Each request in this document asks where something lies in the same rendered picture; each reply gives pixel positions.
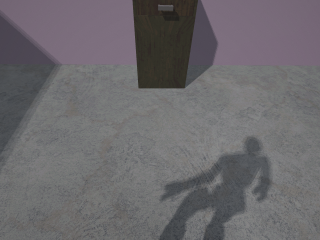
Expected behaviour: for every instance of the drawer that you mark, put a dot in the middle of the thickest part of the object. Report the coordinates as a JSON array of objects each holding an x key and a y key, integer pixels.
[{"x": 150, "y": 7}]

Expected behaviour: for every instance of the cabinet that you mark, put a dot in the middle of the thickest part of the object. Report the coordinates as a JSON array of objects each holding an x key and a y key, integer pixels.
[{"x": 163, "y": 45}]

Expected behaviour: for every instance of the handle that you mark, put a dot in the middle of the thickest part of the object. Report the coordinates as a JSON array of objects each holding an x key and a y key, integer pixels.
[{"x": 165, "y": 7}]

